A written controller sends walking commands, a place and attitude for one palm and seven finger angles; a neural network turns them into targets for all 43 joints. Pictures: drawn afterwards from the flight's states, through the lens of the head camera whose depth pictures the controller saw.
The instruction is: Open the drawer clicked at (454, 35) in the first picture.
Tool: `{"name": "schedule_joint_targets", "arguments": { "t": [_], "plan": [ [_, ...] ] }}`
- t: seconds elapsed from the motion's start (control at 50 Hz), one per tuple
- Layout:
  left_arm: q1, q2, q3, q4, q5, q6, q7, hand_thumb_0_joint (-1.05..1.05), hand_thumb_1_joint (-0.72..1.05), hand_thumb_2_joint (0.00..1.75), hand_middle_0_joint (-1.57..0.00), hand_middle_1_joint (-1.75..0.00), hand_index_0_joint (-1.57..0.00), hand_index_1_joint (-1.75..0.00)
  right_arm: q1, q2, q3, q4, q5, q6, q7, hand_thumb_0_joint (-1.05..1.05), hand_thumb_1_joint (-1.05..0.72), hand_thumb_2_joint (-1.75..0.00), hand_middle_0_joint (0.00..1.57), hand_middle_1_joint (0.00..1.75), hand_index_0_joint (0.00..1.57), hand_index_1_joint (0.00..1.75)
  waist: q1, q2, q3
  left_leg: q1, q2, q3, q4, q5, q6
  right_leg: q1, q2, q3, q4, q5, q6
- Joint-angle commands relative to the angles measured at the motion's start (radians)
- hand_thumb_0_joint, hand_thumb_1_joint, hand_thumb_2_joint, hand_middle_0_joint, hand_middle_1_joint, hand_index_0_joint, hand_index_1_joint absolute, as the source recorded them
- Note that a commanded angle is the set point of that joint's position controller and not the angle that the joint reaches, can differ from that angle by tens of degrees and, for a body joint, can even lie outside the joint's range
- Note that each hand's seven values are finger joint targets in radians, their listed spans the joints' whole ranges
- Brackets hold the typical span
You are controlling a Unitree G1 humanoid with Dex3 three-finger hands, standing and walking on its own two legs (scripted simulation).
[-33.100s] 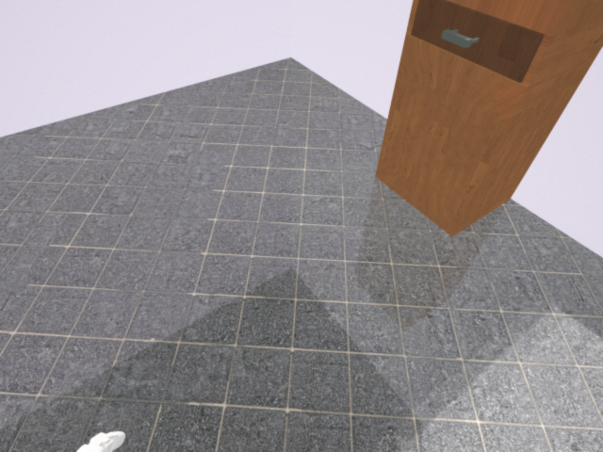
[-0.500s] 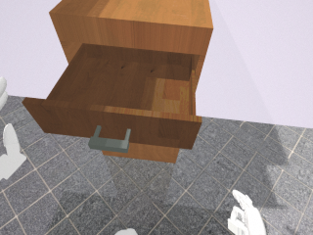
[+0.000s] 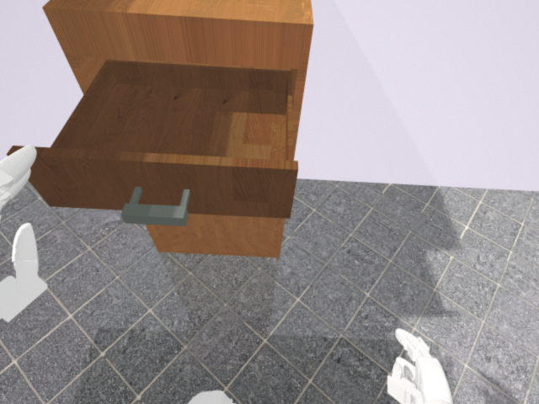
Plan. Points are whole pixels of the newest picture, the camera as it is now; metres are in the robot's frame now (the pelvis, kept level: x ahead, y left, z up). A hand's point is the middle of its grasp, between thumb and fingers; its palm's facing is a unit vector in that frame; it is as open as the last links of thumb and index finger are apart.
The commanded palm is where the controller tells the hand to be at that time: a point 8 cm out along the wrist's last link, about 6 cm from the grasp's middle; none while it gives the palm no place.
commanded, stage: step back with the hand held close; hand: left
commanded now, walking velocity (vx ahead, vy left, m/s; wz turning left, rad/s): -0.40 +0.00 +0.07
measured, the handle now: (158, 204) +0.42 +0.21 +0.02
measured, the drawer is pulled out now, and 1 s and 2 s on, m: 0.29 0.29 0.29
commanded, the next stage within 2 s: stop stepping back and stand still in 0.08 s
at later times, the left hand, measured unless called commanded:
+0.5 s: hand out of the picture +0.06 +0.20 +0.21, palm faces +0.45 -0.75 -0.48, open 7.4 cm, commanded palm +0.00 +0.24 +0.21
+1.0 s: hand out of the picture +0.02 +0.20 +0.18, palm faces +0.45 -0.76 -0.47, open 7.4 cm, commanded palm none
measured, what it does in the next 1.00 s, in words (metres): walks backwards: left foot, then left foot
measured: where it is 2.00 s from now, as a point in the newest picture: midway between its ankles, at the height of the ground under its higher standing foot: outside the picture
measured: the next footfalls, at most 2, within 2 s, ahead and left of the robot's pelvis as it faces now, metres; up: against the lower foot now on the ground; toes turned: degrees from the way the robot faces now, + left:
left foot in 0.10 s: -0.02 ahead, +0.12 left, +0.00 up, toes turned +4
left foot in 0.58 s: -0.10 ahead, +0.08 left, +0.00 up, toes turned +7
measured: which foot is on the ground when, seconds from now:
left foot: up 0.00-0.08, down 0.10-0.32, up 0.34-0.56, down 0.58-1.00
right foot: down 0.00-1.00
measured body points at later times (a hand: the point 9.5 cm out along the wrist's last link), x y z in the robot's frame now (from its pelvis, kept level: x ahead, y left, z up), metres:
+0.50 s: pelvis -0.12 -0.04 +0.00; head -0.12 -0.05 +0.45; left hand +0.03 +0.24 +0.23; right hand +0.04 -0.27 -0.09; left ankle -0.16 +0.09 -0.70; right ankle -0.08 -0.11 -0.74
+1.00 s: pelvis -0.15 -0.05 +0.00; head -0.15 -0.06 +0.45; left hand -0.01 +0.24 +0.20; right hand +0.02 -0.28 -0.10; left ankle -0.14 +0.07 -0.74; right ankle -0.09 -0.11 -0.74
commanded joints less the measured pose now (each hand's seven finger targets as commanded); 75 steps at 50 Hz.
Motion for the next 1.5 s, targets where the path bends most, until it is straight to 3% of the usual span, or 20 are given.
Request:
{"name": "schedule_joint_targets", "arguments": {
  "t": [0.0,0.04,0.08,0.12,0.2,0.26,0.32,0.38,0.5,0.58,0.66,0.76,0.94,0.96,1.02,1.08,1.12,1.18,1.3,1.48],
  "plan": [
    [-0.029,0.084,0.122,-0.043,0.01,-0.02,0.064,0.0,0.9,0.9,-0.2,-0.3,-0.2,-0.3,-0.158,-0.067,-0.004,-0.162,-0.013,-0.019,-0.039,0.0,-0.9,-0.9,0.2,0.3,0.2,0.3,-0.01,-0.063,-0.082,0.008,0.038,-0.015,-0.471,0.069,-0.007,0.188,-0.197,0.074,0.014,0.908,-0.053],
    [-0.047,0.105,0.106,-0.111,0.008,-0.017,0.073,0.0,0.9,0.9,-0.2,-0.3,-0.2,-0.3,-0.098,-0.103,-0.038,-0.149,-0.019,-0.003,-0.04,0.0,-0.9,-0.9,0.2,0.3,0.2,0.3,-0.026,0.057,-0.151,0.201,0.094,-0.011,-0.714,0.513,0.006,0.184,-0.144,0.052,0.101,0.718,0.007],
    [-0.048,0.137,0.112,-0.196,0.015,-0.021,0.074,0.0,0.9,0.9,-0.2,-0.3,-0.2,-0.3,-0.083,-0.129,-0.093,-0.158,-0.01,-0.019,-0.02,0.0,-0.9,-0.9,0.2,0.3,0.2,0.3,0.008,0.271,-0.243,0.457,0.357,-0.196,-0.572,1.203,0.098,-0.08,-0.053,0.048,0.209,0.027,0.045],
    [0.002,0.119,0.105,-0.259,0.002,-0.041,0.06,0.0,0.9,0.9,-0.2,-0.3,-0.2,-0.3,-0.058,-0.124,-0.092,-0.168,-0.011,-0.071,0.01,0.0,-0.9,-0.9,0.2,0.3,0.2,0.3,0.021,0.282,-0.297,0.501,0.362,-0.174,-0.534,1.267,0.143,-0.142,-0.003,0.047,0.249,-0.151,0.034],
    [0.028,0.129,0.12,-0.374,-0.002,-0.002,0.071,0.0,0.9,0.9,-0.2,-0.3,-0.2,-0.3,-0.054,-0.124,-0.07,-0.173,-0.021,-0.091,0.022,0.0,-0.9,-0.9,0.2,0.3,0.2,0.3,0.022,0.298,-0.273,0.441,0.299,-0.111,-0.545,1.052,0.114,-0.072,-0.002,0.012,0.168,-0.045,0.052],
    [0.037,0.129,0.138,-0.273,-0.011,0.019,0.072,0.0,0.9,0.9,-0.2,-0.3,-0.2,-0.3,-0.067,-0.134,-0.048,-0.188,-0.005,-0.088,0.021,0.0,-0.9,-0.9,0.2,0.3,0.2,0.3,0.022,0.193,-0.158,0.193,0.232,-0.075,-0.572,0.465,0.086,0.13,-0.012,-0.011,-0.034,0.059,0.06],
    [-0.058,0.157,0.158,-0.133,-0.026,0.035,0.085,0.0,0.9,0.9,-0.2,-0.3,-0.2,-0.3,-0.05,-0.116,-0.039,-0.179,-0.005,-0.064,0.002,0.0,-0.9,-0.9,0.2,0.3,0.2,0.3,-0.006,-0.118,-0.096,0.172,0.036,-0.01,-0.27,0.043,0.018,-0.075,-0.279,0.357,-0.333,-0.187,-0.057],
    [-0.087,0.106,0.115,0.013,-0.022,0.048,0.073,0.0,0.9,0.9,-0.2,-0.3,-0.2,-0.3,-0.059,-0.124,-0.052,-0.139,-0.016,-0.033,-0.008,0.0,-0.9,-0.9,0.2,0.3,0.2,0.3,-0.011,-0.096,-0.074,0.123,0.039,-0.042,-0.039,0.094,0.024,-0.129,-0.286,0.352,-0.358,-0.305,-0.062],
    [-0.103,0.062,0.01,-0.011,0.014,0.03,0.077,0.0,0.9,0.9,-0.2,-0.3,-0.2,-0.3,-0.033,-0.124,-0.029,-0.154,-0.024,-0.055,-0.019,0.0,-0.9,-0.9,0.2,0.3,0.2,0.3,-0.002,-0.055,-0.037,0.28,0.028,0.063,-0.565,0.028,0.084,-0.091,-0.208,0.203,-0.296,-0.371,-0.031],
    [-0.161,0.122,0.037,-0.214,0.031,-0.017,0.084,0.0,0.9,0.9,-0.2,-0.3,-0.2,-0.3,-0.019,-0.162,-0.042,-0.201,-0.032,-0.09,0.001,0.0,-0.9,-0.9,0.2,0.3,0.2,0.3,0.007,0.3,-0.074,0.282,0.284,-0.299,-0.776,0.014,0.189,-0.061,-0.003,0.012,0.16,-0.062,0.047],
    [-0.047,0.144,0.089,-0.194,0.031,-0.003,0.087,0.0,0.9,0.9,-0.2,-0.3,-0.2,-0.3,-0.024,-0.145,-0.034,-0.178,-0.023,-0.105,-0.002,0.0,-0.9,-0.9,0.2,0.3,0.2,0.3,0.02,0.237,-0.027,0.076,0.185,-0.118,-0.689,0.05,0.138,0.126,-0.006,0.021,0.037,-0.003,0.037],
    [-0.132,0.132,0.107,-0.009,0.019,-0.031,0.079,0.0,0.9,0.9,-0.2,-0.3,-0.2,-0.3,0.029,-0.151,-0.068,-0.134,-0.024,-0.086,-0.005,0.0,-0.9,-0.9,0.2,0.3,0.2,0.3,0.012,-0.085,-0.022,0.044,0.029,-0.007,-0.119,0.007,0.064,0.017,-0.307,0.533,-0.391,-0.408,-0.065],
    [-0.114,0.06,0.008,-0.063,0.02,-0.035,0.061,0.0,0.9,0.9,-0.2,-0.3,-0.2,-0.3,0.012,-0.134,-0.033,-0.16,-0.043,-0.083,-0.006,0.0,-0.9,-0.9,0.2,0.3,0.2,0.3,0.006,0.072,-0.023,0.31,0.092,-0.03,-0.672,0.059,0.105,-0.073,-0.122,0.17,-0.223,-0.26,0.006],
    [-0.221,-0.143,-0.352,0.829,0.116,0.162,-0.065,0.0,0.9,0.9,-0.2,-0.3,-0.2,-0.3,0.09,-0.267,-0.09,0.132,-0.053,-0.104,0.093,0.0,-0.9,-0.9,0.2,0.3,0.2,0.3,-0.071,0.232,0.07,0.223,0.212,-0.251,-0.555,0.323,0.148,-0.27,-0.084,0.019,0.167,0.002,0.017],
    [-0.241,-0.199,-0.359,0.825,0.096,0.281,-0.081,0.0,0.9,0.9,-0.2,-0.3,-0.2,-0.3,0.053,-0.193,-0.066,0.044,-0.067,-0.016,0.064,0.0,-0.9,-0.9,0.2,0.3,0.2,0.3,-0.02,0.092,-0.098,0.108,0.309,-0.338,-0.628,0.41,0.221,-0.157,-0.022,0.1,0.424,-0.23,0.031],
    [-0.277,-0.157,-0.369,1.015,0.095,0.268,-0.083,0.0,0.9,0.9,-0.2,-0.3,-0.2,-0.3,0.008,-0.155,-0.032,0.054,-0.071,0.009,0.053,0.0,-0.9,-0.9,0.2,0.3,0.2,0.3,0.047,-0.07,-0.118,0.132,0.178,-0.163,-0.49,0.536,0.134,0.014,-0.014,0.099,0.113,0.02,0.023],
    [-0.301,-0.063,-0.358,1.149,0.098,0.268,-0.08,0.0,0.9,0.9,-0.2,-0.3,-0.2,-0.3,0.036,-0.122,-0.04,0.075,-0.052,0.036,0.046,0.0,-0.9,-0.9,0.2,0.3,0.2,0.3,0.035,-0.227,-0.076,0.103,0.0,-0.037,-0.338,0.162,0.041,0.056,-0.205,0.357,-0.135,0.354,-0.034],
    [-0.419,-0.078,-0.387,1.314,0.083,0.275,-0.078,0.0,0.9,0.9,-0.2,-0.3,-0.2,-0.3,0.091,-0.113,-0.045,0.164,-0.053,0.084,0.05,0.0,-0.9,-0.9,0.2,0.3,0.2,0.3,-0.014,-0.049,0.035,0.264,0.012,-0.03,-0.33,0.127,0.044,-0.163,-0.163,0.335,-0.23,-0.031,-0.071],
    [-0.378,-0.171,-0.394,1.562,0.072,0.274,-0.068,0.0,0.9,0.9,-0.2,-0.3,-0.2,-0.3,0.128,-0.072,-0.034,0.278,-0.061,0.085,0.035,0.0,-0.9,-0.9,0.2,0.3,0.2,0.3,0.008,0.223,0.024,0.262,0.095,-0.123,-0.584,0.164,0.065,-0.038,-0.041,0.211,-0.196,-0.098,-0.023],
    [-0.337,-0.187,-0.403,1.747,0.069,0.268,-0.071,0.0,0.9,0.9,-0.2,-0.3,-0.2,-0.3,0.204,-0.077,-0.043,0.383,-0.053,0.075,0.021,0.0,-0.9,-0.9,0.2,0.3,0.2,0.3,0.019,0.095,0.027,0.267,0.119,-0.139,-0.673,0.15,0.074,0.017,-0.031,0.169,-0.201,-0.045,-0.032]
  ]
}}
